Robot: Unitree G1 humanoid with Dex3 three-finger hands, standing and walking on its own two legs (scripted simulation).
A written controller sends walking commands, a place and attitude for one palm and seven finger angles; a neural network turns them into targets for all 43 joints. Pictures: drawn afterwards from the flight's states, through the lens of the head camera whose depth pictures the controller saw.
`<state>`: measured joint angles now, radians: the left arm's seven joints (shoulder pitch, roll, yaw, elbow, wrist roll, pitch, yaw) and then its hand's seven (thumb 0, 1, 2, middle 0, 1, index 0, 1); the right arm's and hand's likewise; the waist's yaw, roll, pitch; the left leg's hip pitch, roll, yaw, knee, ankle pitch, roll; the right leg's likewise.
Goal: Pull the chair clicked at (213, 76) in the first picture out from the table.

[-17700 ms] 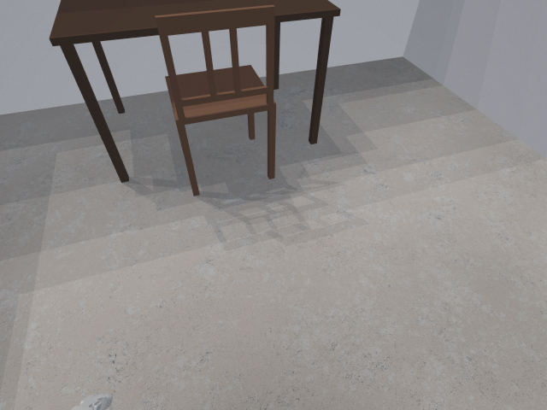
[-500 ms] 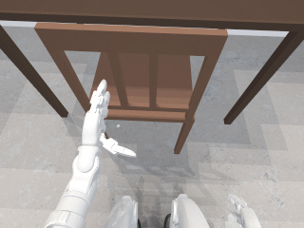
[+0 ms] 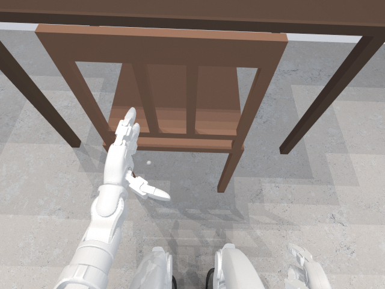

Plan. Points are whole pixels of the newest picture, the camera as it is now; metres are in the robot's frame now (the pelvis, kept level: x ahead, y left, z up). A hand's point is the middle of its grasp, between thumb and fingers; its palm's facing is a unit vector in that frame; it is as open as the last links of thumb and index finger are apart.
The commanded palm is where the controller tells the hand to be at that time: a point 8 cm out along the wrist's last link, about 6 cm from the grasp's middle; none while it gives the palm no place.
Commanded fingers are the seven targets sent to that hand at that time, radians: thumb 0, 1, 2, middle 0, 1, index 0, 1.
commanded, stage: push the fingers through the gap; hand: left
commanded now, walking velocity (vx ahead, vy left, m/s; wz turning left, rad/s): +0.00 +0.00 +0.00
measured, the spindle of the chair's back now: (148, 101) +0.53 +0.11 +0.01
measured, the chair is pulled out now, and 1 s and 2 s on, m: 0.00 0.00 0.00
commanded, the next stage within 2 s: hook a spindle and tug to test in 1.58 s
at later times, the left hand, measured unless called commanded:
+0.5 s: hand (151, 138) +0.42 +0.09 +0.02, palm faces -0.04 -1.00 -0.04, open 16.9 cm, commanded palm +0.40 +0.15 +0.02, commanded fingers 0.00 -0.50 0.30 -0.06 -0.08 -0.06 -0.08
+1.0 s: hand (151, 117) +0.47 +0.09 +0.02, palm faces -0.01 -1.00 -0.04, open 16.9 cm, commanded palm +0.45 +0.15 +0.02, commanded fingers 0.00 -0.50 0.30 -0.06 -0.08 -0.06 -0.08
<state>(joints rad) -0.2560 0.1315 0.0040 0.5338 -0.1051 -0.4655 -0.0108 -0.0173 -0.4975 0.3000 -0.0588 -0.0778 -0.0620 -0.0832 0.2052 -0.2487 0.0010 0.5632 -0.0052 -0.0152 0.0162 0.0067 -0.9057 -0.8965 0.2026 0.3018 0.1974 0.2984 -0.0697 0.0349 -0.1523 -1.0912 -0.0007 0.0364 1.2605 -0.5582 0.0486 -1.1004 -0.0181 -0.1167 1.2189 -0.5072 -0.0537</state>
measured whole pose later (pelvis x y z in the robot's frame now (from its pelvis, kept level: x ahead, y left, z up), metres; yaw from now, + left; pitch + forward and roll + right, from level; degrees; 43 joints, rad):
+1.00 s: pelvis +0.00 +0.00 -0.01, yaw -1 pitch +26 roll -2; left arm -0.69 0.21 0.20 0.94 -0.05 -0.53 0.04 -0.02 -0.50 0.30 -0.06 -0.08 -0.06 -0.08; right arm 0.27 -0.25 0.00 0.63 -0.04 0.01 0.04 0.00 -0.91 -0.90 0.20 0.30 0.20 0.30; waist -0.14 0.05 -0.15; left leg -1.18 0.01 0.05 1.28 -0.56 0.05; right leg -1.19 -0.01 -0.10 1.23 -0.50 -0.05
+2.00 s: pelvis +0.00 +0.01 -0.01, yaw -2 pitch +27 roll -2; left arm -0.77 0.20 0.21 1.02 0.00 -0.56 0.11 -0.02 -0.50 0.30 -0.20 -0.51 -0.18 -0.52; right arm 0.30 -0.24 0.00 0.62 -0.05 0.07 0.07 0.00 -0.91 -0.90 0.20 0.30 0.20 0.30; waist -0.16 0.05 -0.15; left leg -1.19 0.01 0.05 1.28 -0.56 0.06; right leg -1.21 0.00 -0.10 1.23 -0.50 -0.04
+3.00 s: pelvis +0.03 +0.01 +0.01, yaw -3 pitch +27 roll -2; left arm -0.52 0.16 0.14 0.74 -0.07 -0.50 0.06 0.01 0.71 0.75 -0.39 -1.40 -0.38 -1.42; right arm 0.30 -0.23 -0.01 0.58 -0.03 0.07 0.08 0.00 -0.91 -0.90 0.20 0.30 0.20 0.30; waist -0.13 0.04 -0.17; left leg -1.10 0.02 0.06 1.21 -0.59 0.06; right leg -1.12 0.01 -0.08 1.16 -0.51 -0.03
